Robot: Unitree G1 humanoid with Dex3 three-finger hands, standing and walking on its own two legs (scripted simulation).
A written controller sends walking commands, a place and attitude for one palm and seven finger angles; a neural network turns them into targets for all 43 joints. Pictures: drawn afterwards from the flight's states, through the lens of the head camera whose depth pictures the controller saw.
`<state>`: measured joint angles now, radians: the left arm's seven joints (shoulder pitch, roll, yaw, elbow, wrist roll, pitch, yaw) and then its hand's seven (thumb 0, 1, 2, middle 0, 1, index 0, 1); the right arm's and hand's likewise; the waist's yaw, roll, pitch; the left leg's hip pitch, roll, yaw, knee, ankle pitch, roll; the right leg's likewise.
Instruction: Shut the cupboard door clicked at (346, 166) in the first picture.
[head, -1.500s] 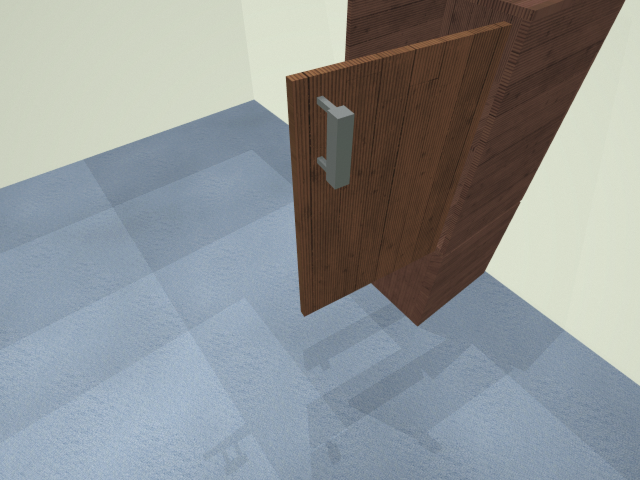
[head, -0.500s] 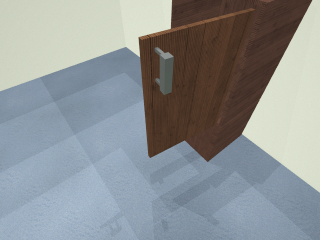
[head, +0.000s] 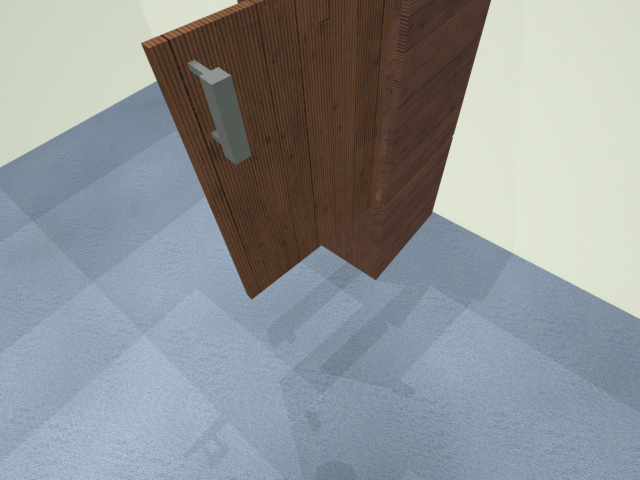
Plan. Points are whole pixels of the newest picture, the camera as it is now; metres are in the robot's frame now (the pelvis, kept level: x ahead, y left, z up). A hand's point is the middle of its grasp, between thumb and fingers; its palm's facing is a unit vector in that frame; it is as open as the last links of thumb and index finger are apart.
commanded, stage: walk to a spot facing it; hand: left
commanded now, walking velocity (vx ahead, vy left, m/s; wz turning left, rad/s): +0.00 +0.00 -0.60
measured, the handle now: (217, 112) +0.52 +0.17 +0.17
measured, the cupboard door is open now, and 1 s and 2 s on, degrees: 82 82 82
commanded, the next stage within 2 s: none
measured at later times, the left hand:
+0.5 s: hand out of the picture +0.13 +0.21 -0.17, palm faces -0.20 -0.96 -0.20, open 7.4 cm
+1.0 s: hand (285, 400) +0.24 +0.09 -0.14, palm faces -0.59 -0.77 -0.26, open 7.4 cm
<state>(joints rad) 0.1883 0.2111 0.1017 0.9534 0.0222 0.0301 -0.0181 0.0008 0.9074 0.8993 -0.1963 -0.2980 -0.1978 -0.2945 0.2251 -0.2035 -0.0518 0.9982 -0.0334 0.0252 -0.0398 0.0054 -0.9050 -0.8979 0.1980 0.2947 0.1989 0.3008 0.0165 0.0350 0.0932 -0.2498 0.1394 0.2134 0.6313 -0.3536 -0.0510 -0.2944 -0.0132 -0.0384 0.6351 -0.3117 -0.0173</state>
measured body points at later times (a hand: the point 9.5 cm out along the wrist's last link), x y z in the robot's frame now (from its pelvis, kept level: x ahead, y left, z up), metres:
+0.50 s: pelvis +0.03 +0.02 +0.01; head +0.10 +0.03 +0.45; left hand +0.14 +0.26 -0.16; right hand +0.10 -0.25 -0.12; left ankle +0.06 +0.14 -0.72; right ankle -0.02 -0.09 -0.69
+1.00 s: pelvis +0.04 -0.02 +0.01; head +0.09 -0.07 +0.46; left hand +0.27 +0.13 -0.12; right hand -0.07 -0.28 -0.13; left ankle +0.11 +0.12 -0.65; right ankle -0.01 -0.11 -0.72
